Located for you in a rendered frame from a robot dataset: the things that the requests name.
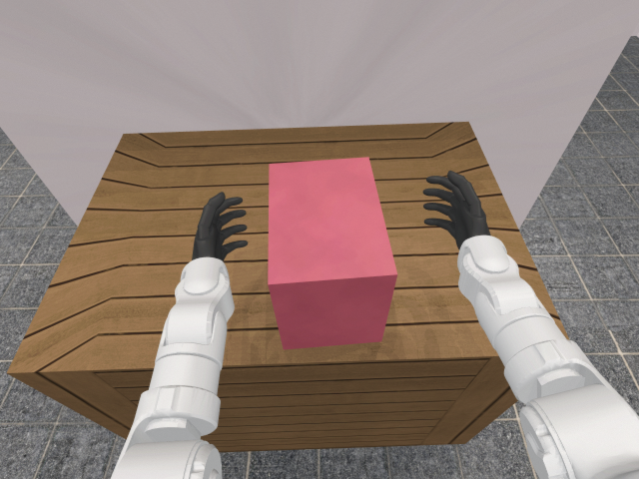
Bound pedestal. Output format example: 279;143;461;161
7;122;570;452

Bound left robot forearm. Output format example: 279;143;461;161
111;257;235;479

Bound robot right upper arm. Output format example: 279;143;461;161
519;383;639;479

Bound right robot hand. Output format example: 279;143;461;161
423;171;491;249

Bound robot left upper arm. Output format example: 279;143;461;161
113;439;222;479

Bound carton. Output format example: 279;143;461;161
268;157;397;350

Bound right robot forearm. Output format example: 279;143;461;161
457;236;639;426

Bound left robot hand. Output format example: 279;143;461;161
192;192;248;261

